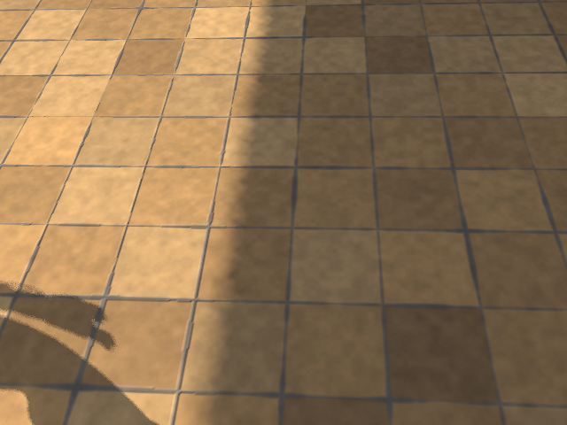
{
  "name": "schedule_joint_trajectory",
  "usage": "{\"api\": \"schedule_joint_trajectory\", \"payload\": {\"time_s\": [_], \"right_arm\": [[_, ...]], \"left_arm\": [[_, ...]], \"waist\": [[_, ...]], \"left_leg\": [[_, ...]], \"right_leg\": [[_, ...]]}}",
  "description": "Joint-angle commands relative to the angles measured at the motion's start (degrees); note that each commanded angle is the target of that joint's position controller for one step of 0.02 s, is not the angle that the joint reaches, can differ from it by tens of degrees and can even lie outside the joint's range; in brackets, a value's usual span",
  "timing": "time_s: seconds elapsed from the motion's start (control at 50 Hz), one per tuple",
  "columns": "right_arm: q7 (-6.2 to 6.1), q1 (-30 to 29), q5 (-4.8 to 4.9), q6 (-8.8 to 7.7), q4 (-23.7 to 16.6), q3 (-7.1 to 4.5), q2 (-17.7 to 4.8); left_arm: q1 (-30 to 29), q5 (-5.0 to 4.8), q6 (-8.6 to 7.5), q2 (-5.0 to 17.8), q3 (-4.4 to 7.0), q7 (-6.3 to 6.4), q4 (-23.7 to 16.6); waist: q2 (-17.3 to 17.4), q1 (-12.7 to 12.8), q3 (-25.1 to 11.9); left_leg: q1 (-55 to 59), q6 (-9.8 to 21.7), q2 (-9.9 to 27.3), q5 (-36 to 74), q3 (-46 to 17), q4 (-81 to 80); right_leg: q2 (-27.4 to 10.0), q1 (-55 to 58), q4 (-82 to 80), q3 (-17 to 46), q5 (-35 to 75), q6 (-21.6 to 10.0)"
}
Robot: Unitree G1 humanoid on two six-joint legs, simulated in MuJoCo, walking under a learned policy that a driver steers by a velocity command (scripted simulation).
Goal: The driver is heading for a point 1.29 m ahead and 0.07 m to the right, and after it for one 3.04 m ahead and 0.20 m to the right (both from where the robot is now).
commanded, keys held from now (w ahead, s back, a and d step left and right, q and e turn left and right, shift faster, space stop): no key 0.20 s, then w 0.80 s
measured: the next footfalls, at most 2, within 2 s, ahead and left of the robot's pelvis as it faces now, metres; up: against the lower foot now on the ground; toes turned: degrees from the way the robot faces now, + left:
left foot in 0.38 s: -0.01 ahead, +0.09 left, +0.00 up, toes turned +2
right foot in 0.78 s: +0.33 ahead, -0.11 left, +0.00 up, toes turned +1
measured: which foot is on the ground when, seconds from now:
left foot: up 0.00-0.36, down 0.38-0.80, up 0.82-1.00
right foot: down 0.00-0.38, up 0.40-0.76, down 0.78-1.00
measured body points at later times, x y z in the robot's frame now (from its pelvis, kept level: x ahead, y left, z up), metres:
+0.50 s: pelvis +0.04 +0.01 +0.01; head +0.04 +0.02 +0.46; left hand +0.08 +0.28 -0.13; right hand +0.10 -0.26 -0.12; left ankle -0.05 +0.09 -0.74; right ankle +0.04 -0.10 -0.69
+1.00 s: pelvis +0.27 -0.04 +0.01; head +0.29 -0.06 +0.45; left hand +0.30 +0.22 -0.12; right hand +0.36 -0.30 -0.14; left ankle +0.25 +0.10 -0.66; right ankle +0.29 -0.11 -0.74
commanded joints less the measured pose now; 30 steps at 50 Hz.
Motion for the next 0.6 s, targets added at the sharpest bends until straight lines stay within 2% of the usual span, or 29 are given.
{"api": "schedule_joint_trajectory", "payload": {"time_s": [0.02, 0.04, 0.06, 0.12, 0.2, 0.24, 0.26, 0.3, 0.34, 0.36, 0.38, 0.4, 0.42, 0.44, 0.46, 0.48, 0.54, 0.6], "right_arm": [[-0.12, 3.1, -0.85, -0.77, -2.4, -1.78, -7.1], [0.17, 4.4, -0.71, -0.35, -1.6, -1.55, -6.4], [0.53, 5.1, -0.61, 0.01, -1.0, -1.31, -5.9], [0.80, 1.6, 0.05, 0.56, -1.7, -0.42, -4.8], [0.51, -1.4, 0.63, 1.19, -1.3, 1.06, -2.9], [0.42, -2.3, 0.43, 1.15, -0.9, 1.87, -2.4], [0.40, -3.3, 0.20, 0.91, -1.1, 1.97, -2.9], [0.41, -4.3, 0.01, 0.04, -1.0, 2.23, -3.3], [0.09, -0.2, -0.11, -1.42, 1.3, 2.94, -1.3], [-0.35, 3.0, -0.26, -2.36, 2.8, 2.94, -1.6], [-0.93, 8.2, -0.71, -3.42, 4.3, 2.55, -4.1], [-1.33, 12.8, -0.59, -3.86, 4.8, 1.20, -10.1], [-1.07, 13.6, -0.53, -4.08, 6.4, 0.23, -11.9], [-0.72, 10.5, -0.46, -4.60, 5.9, 1.10, -8.6], [-0.39, 7.9, -0.21, -5.05, 5.3, 1.70, -6.3], [-0.30, 6.4, -0.19, -5.43, 4.9, 1.97, -5.4], [-0.05, 8.4, 0.16, -6.65, 6.4, 2.29, -4.3], [0.13, 10.3, 0.31, -7.11, 7.9, 2.42, -4.3]], "left_arm": [[-2.9, 0.13, -0.84, 7.1, 1.59, -0.57, -4.6], [-4.0, -0.03, -0.97, 6.3, 1.35, -0.86, -5.0], [-3.4, -0.01, -1.06, 6.3, 1.30, -0.79, -5.1], [1.7, -0.07, -1.26, 6.4, 1.36, -1.05, -3.7], [4.1, -0.12, -1.46, 6.7, 1.33, -1.15, -2.0], [5.8, 0.30, -1.23, 7.7, 1.68, -1.70, -1.1], [7.2, 0.51, -0.85, 9.0, 2.26, -2.06, -0.3], [8.5, 0.77, -0.08, 9.6, 2.86, -2.72, 1.0], [7.0, 0.06, 0.30, 9.0, 3.06, -2.90, 1.5], [6.0, -0.21, -0.01, 7.7, 2.84, -2.80, 1.5], [3.4, -0.32, -0.76, 4.6, 2.05, -2.89, 0.2], [-0.6, -0.62, -1.75, 0.6, 0.95, -3.30, -2.7], [-5.2, 0.75, -2.02, 6.2, 2.17, -3.07, -4.3], [-4.4, 0.62, -2.18, 7.2, 2.80, -3.52, -3.5], [-2.0, 0.31, -2.39, 6.7, 2.75, -4.20, -2.1], [-0.7, 0.29, -2.46, 6.7, 2.90, -4.79, -1.3], [-1.7, 1.15, -2.23, 5.1, 2.61, -5.79, -1.2], [-7.1, 0.89, -2.11, 3.3, 1.80, -6.26, -3.4]], "waist": [[-6.3, -2.4, -0.5], [-7.7, -2.9, -1.0], [-10.3, -2.4, -1.6], [-10.1, 0.3, -2.8], [-11.6, 2.1, -3.6], [-13.0, 3.5, -4.2], [-14.0, 4.3, -2.7], [-13.4, 4.4, 0.7], [-10.1, 1.1, 2.4], [-8.1, -0.7, 1.9], [-2.1, -3.2, 0.0], [9.7, -5.4, -0.7], [7.2, -6.5, 7.5], [3.3, -3.8, 9.8], [3.6, -2.2, 9.5], [4.8, -1.0, 8.6], [4.0, -0.5, 5.7], [3.6, -1.1, 6.6]], "left_leg": [[-4.1, -1.4, 3.3, -6.7, 2.6, 21.3], [-3.9, -1.9, 3.0, -4.3, 3.1, 24.2], [-4.8, -2.4, 2.8, -3.6, 3.9, 26.7], [-6.3, -3.8, 3.2, -3.4, 4.4, 24.3], [-1.3, -4.4, 5.0, -4.6, 5.5, 10.1], [3.8, -3.3, 5.8, -6.2, 9.4, 2.7], [4.5, -2.5, 5.5, -7.5, 11.4, 0.7], [6.6, -0.6, 5.9, -7.3, 12.9, -5.2], [16.5, 2.2, 5.9, 1.3, 14.5, -18.2], [24.8, 3.8, 7.2, 4.2, 12.4, -21.8], [35.2, 5.6, 14.8, -0.7, 3.0, -24.6], [40.0, 10.2, 27.3, -14.4, -15.9, -29.7], [31.9, 15.0, 32.8, -12.5, -21.8, -32.2], [30.1, 15.3, 30.4, -12.5, -18.5, -32.3], [29.4, 13.6, 27.2, -10.3, -14.1, -33.2], [29.2, 12.1, 24.7, -5.9, -9.9, -33.9], [28.1, 11.5, 21.4, 11.7, -1.9, -33.0], [24.5, 11.2, 20.2, 20.9, 2.5, -32.7]], "right_leg": [[-19.3, 0.0, -11.9, 16.8, 15.5, -10.1], [-15.7, 1.5, -10.7, 11.9, 19.4, -8.4], [-14.1, 3.5, -9.6, 9.2, 24.7, -8.1], [-13.8, 10.0, -7.1, 7.0, 34.2, -8.9], [-14.0, 13.6, -6.0, 7.0, 32.9, -8.8], [-13.5, 11.6, -9.0, 8.2, 14.4, -8.9], [-13.5, 10.5, -10.9, 9.9, 3.9, -9.5], [-14.4, 7.4, -13.4, 13.1, -9.6, -10.1], [-13.1, 1.4, -11.7, 12.0, -13.1, -8.8], [-11.8, -4.4, -8.9, 10.6, -12.9, -7.2], [-8.9, -14.0, -0.9, 6.5, -15.0, -4.8], [-0.8, -25.9, 13.1, -4.0, -16.7, -2.0], [-2.5, -31.4, 19.7, -4.5, -17.9, -1.8], [-4.8, -31.8, 23.8, -2.4, -14.2, -1.7], [-5.5, -31.1, 25.1, -2.1, -11.0, -1.4], [-6.2, -29.9, 25.9, -2.5, -8.1, -0.8], [-6.3, -28.4, 28.6, -4.8, -2.1, 0.9], [-6.6, -26.6, 23.2, -6.5, 2.4, 2.1]]}}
